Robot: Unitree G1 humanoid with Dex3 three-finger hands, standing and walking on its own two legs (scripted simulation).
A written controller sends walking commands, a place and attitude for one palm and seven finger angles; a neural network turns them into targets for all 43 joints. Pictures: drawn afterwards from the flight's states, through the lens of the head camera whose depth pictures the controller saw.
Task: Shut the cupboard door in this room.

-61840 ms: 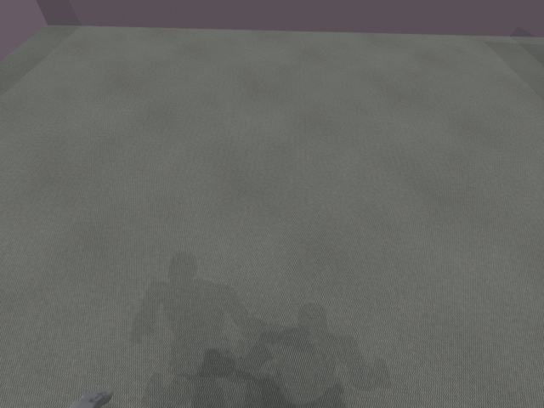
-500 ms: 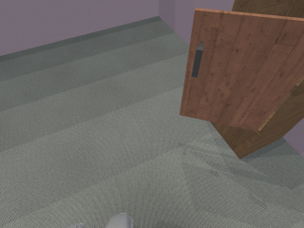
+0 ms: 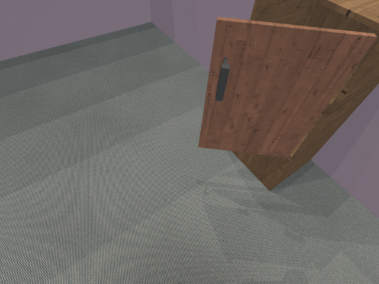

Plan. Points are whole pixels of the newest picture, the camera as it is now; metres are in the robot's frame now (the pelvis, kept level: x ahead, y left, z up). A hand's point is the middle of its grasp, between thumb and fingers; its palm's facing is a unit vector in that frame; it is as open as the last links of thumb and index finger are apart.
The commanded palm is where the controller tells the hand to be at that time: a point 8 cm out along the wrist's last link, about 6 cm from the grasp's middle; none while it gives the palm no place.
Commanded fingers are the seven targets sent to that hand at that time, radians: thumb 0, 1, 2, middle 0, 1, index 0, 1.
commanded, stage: take the last steps up to it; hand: left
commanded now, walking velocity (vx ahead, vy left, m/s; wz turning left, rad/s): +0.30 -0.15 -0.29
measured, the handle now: (222, 79) +0.70 -0.06 +0.01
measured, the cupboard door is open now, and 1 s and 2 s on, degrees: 49 49 49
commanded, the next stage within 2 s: come to a stop and stand still in 0.66 s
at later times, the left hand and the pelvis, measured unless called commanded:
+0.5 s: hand out of the picture +0.12 +0.13 -0.20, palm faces -0.05 -0.99 -0.14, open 7.4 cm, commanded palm none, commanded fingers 0.00 0.90 0.90 -0.20 -0.30 -0.20 -0.30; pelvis +0.12 -0.04 -0.02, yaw -4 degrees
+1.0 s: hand (180, 190) +0.39 +0.04 -0.18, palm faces -0.19 -0.95 -0.24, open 7.3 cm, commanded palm none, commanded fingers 0.00 0.90 0.90 -0.20 -0.30 -0.20 -0.30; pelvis +0.26 -0.13 -0.02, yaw -9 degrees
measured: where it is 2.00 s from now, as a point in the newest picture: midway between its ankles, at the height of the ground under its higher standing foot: outside the picture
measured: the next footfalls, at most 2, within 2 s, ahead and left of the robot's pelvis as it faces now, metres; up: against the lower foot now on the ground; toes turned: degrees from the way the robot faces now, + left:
right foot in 0.14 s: +0.02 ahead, -0.13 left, +0.00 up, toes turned -7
left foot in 0.52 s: +0.26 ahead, +0.05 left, +0.00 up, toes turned +3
